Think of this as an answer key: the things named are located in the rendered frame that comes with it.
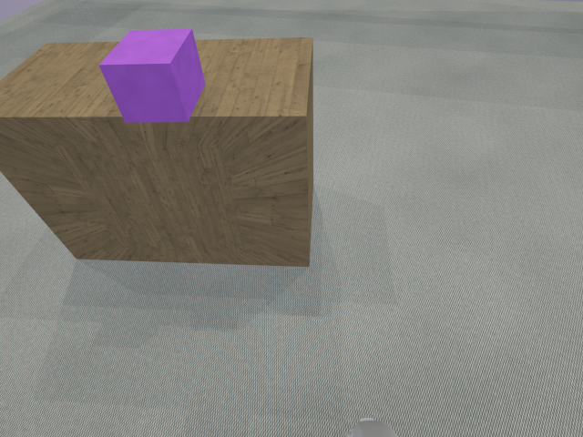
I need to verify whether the pedestal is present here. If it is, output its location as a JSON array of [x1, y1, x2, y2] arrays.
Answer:
[[0, 37, 313, 267]]

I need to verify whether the carton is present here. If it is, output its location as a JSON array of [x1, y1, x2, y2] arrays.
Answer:
[[99, 29, 205, 123]]

